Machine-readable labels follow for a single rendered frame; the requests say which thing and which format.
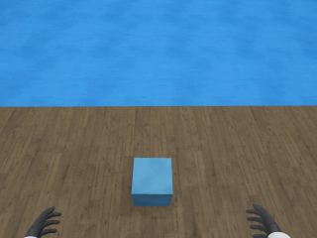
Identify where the carton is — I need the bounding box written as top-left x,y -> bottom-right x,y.
131,158 -> 173,206

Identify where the robot right hand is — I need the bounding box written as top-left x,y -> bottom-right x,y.
246,204 -> 282,238

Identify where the robot left hand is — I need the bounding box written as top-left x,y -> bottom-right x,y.
25,206 -> 61,238

